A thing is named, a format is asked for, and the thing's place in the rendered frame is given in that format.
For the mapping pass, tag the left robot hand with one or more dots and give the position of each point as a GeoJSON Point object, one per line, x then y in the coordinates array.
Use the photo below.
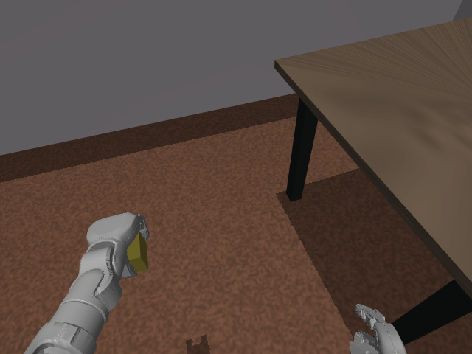
{"type": "Point", "coordinates": [123, 227]}

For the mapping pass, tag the right robot hand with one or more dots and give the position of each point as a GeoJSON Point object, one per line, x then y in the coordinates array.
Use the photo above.
{"type": "Point", "coordinates": [386, 339]}

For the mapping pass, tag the cube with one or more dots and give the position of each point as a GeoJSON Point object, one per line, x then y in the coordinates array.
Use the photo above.
{"type": "Point", "coordinates": [137, 253]}

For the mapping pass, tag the table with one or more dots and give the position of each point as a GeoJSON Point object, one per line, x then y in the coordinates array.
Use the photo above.
{"type": "Point", "coordinates": [400, 106]}

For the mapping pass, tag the left robot arm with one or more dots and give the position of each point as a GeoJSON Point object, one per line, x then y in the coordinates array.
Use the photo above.
{"type": "Point", "coordinates": [84, 311]}

